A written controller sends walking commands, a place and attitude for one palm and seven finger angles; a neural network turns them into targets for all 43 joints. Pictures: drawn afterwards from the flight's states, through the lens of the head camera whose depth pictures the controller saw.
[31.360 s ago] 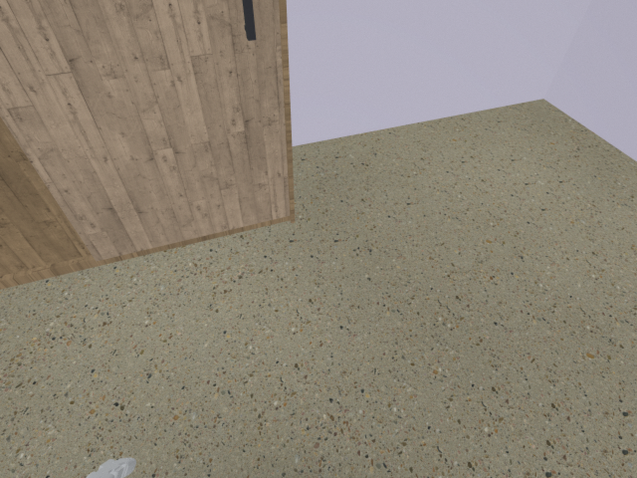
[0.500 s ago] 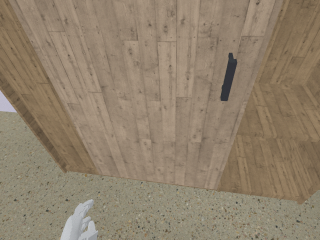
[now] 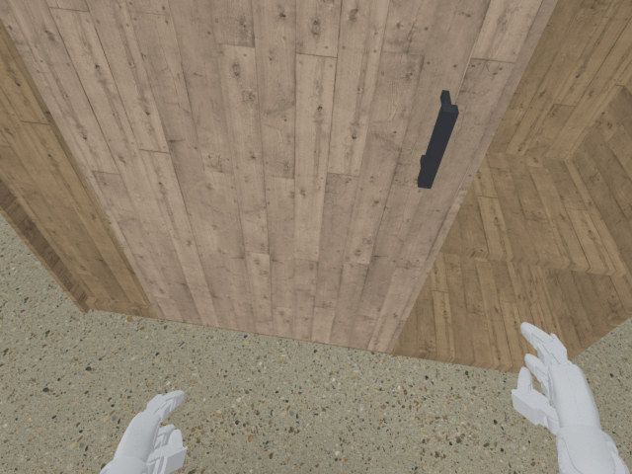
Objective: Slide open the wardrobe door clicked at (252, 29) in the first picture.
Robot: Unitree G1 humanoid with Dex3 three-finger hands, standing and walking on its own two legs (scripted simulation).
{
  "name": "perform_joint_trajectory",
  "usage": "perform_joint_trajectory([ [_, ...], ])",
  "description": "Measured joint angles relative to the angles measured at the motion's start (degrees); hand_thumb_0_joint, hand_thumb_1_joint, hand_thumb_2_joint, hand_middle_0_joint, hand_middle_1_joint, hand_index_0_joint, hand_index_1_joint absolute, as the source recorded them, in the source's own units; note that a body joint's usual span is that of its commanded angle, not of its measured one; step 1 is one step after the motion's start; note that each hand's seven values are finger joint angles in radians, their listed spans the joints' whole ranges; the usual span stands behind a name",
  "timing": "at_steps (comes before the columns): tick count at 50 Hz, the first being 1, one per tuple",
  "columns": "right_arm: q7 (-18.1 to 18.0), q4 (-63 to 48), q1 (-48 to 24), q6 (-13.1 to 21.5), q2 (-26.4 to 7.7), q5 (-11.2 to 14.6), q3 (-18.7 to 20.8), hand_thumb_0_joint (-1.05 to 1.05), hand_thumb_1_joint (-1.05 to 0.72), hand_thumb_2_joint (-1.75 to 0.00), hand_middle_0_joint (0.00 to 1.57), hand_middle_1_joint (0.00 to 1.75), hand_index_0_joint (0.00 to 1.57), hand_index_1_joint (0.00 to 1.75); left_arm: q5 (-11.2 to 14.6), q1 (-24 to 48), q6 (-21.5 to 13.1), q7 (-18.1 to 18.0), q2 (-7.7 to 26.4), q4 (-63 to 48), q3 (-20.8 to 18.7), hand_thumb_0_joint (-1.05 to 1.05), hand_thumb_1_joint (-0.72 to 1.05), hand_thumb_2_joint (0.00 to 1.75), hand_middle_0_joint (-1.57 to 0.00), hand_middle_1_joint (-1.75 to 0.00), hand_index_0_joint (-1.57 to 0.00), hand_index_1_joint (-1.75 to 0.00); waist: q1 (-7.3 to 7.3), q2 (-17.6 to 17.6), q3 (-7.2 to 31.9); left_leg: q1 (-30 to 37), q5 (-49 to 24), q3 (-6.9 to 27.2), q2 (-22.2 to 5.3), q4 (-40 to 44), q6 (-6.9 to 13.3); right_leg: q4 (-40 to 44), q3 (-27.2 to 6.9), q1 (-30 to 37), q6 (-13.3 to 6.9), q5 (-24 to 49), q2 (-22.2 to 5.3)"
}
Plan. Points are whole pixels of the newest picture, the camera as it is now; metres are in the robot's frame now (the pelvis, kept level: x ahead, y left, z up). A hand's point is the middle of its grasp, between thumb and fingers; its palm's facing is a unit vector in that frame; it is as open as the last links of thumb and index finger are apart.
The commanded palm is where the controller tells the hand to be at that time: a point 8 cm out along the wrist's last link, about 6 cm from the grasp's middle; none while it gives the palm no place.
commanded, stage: let the arm hang, fingers relaxed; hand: right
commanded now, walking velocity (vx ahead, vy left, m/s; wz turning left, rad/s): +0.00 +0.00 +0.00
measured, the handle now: (434, 140) +0.59 -0.13 +0.13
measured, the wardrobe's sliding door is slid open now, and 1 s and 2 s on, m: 0.49 0.49 0.49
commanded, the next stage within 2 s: look to check the result in 0.96 s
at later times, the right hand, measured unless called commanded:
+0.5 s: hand out of the picture -0.01 -0.21 -0.16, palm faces +0.00 +0.96 -0.28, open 7.3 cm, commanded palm none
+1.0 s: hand out of the picture +0.14 -0.21 -0.14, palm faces -0.03 +0.95 -0.32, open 7.4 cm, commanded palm none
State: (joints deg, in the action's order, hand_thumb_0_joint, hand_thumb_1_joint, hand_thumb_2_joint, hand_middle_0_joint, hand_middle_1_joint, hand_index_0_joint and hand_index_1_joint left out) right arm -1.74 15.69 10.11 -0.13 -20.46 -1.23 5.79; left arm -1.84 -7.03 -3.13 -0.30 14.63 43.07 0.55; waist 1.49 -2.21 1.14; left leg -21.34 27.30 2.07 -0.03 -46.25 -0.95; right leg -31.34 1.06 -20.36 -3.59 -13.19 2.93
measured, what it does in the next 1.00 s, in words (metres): stands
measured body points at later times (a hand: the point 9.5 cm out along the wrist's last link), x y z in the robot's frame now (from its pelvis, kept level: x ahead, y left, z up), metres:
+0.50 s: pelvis +0.01 +0.02 +0.01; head +0.05 +0.02 +0.46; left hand +0.03 +0.28 -0.14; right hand +0.00 -0.26 -0.14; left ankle -0.01 +0.14 -0.73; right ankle +0.03 -0.08 -0.73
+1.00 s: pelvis +0.03 +0.02 +0.02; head +0.04 +0.03 +0.47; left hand +0.13 +0.32 -0.12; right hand +0.14 -0.26 -0.11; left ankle -0.01 +0.14 -0.73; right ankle +0.03 -0.08 -0.73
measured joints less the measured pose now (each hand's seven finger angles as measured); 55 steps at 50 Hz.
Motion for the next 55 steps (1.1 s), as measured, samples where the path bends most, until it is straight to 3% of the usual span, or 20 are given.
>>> perform_joint_trajectory([
  [3,1.66,14.45,-0.18,-1.82,1.87,-0.31,-4.41,0.01,-0.9,-0.89,0.2,0.3,0.2,0.3,0.2,0.81,1.5,0.67,-0.78,1.91,0.63,0.01,0.9,0.9,-0.2,-0.3,-0.21,-0.3,-0.05,3.04,-0.87,2.46,-8.01,1.45,-1.5,9.13,0.91,-3.0,1.72,-0.9,0.75,-1.67,0.96],
  [6,2.21,27.39,1.27,-2.97,6.63,-0.35,-7.35,0.01,-0.9,-0.89,0.2,0.3,0.2,0.3,0.13,0.03,3.11,0.7,-0.54,5.13,0.06,0.01,0.9,0.9,-0.2,-0.3,-0.21,-0.3,1.17,2.44,-2.57,3.58,-7.28,-0.16,-0.6,8.82,0.75,-3.73,0.14,-0.3,1.39,-1.98,0.06],
  [9,1.47,35.89,3.61,-2.91,9.49,0.1,-7.52,0.01,-0.93,-0.89,0.2,0.3,0.2,0.3,0.1,-2.21,4.29,0.18,-0.85,9.35,-0.32,0.01,0.9,0.9,-0.2,-0.3,-0.2,-0.3,0.82,3.35,-3.93,5.58,-7.75,-1.14,0.19,11.84,1.01,-2.18,-0.93,0.84,1.75,-1.62,-0.7],
  [14,1.35,43.94,5.3,-1.92,7.95,0.5,-6.08,0.0,-0.97,-0.89,0.21,0.3,0.21,0.3,0.19,-5.82,4.77,-0.84,-1.22,16.2,-0.55,0.01,0.9,0.9,-0.2,-0.3,-0.2,-0.29,-1.13,3.66,-5.74,8.35,-10.5,-2.15,1.23,17.46,1.45,0.89,-2.1,2.33,2.13,-0.22,-1.69],
  [17,1.3,46.99,5.89,-1.43,6.95,0.61,-5.65,0.0,-0.95,-0.89,0.21,0.3,0.21,0.3,0.43,-6.68,4.85,-1.16,-1.11,18.87,-0.73,0.01,0.9,0.9,-0.2,-0.3,-0.2,-0.29,-1.6,3.08,-6.16,9.62,-11.47,-2.31,1.36,19.59,1.52,2.33,-2.32,3.26,2.2,0.39,-1.82],
  [29,1.36,50.53,0.47,0.0,4.02,0.6,-5.07,0.01,-0.91,-0.89,0.2,0.3,0.2,0.3,0.6,-2.35,3.98,-0.83,0.48,21.37,-1.08,0.01,0.9,0.9,-0.2,-0.3,-0.2,-0.3,-1.32,0.93,-4.65,12.35,-13.01,-1.84,0.97,23.14,1.38,6.55,-1.89,6.44,2.09,2.18,-1.52],
  [41,1.54,47.62,-6.66,1.54,2.83,0.55,-5.33,0.0,-0.9,-0.89,0.2,0.3,0.2,0.3,0.54,3.31,2.76,-0.19,3.02,20.45,-0.83,0.01,0.9,0.9,-0.2,-0.3,-0.2,-0.3,-0.8,1.32,-2.77,14.3,-13.46,-1.34,0.62,25.38,1.33,10.07,-1.46,9.12,2.24,3.16,-1.25],
  [55,1.6,47.51,-5.82,1.26,2.21,0.61,-5.64,0.01,-0.9,-0.89,0.2,0.3,0.2,0.3,0.63,2.86,3.05,-0.15,4.6,20.45,-0.38,0.01,0.9,0.9,-0.2,-0.3,-0.2,-0.3,-0.54,2.11,-3.85,16.33,-13.68,-1.15,0.89,27.62,1.66,12.0,-1.36,11.1,2.64,3.1,-1.57],
])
